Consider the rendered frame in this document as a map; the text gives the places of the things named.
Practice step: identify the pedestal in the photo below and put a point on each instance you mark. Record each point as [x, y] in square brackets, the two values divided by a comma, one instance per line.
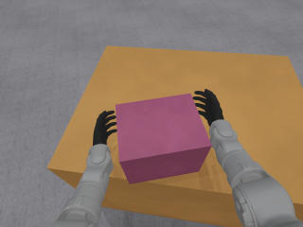
[260, 96]

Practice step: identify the carton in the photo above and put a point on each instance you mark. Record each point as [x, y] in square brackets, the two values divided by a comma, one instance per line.
[160, 138]

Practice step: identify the right robot upper arm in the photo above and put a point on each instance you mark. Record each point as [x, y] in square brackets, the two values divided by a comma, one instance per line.
[263, 203]

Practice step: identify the robot right hand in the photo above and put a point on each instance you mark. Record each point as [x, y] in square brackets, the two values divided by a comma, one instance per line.
[212, 107]

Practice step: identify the right robot forearm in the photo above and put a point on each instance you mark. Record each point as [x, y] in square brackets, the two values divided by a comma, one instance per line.
[233, 158]

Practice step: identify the left robot forearm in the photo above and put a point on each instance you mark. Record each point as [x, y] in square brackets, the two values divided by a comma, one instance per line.
[89, 194]

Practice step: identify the robot left hand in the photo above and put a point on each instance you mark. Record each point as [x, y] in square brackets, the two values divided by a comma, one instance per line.
[101, 134]

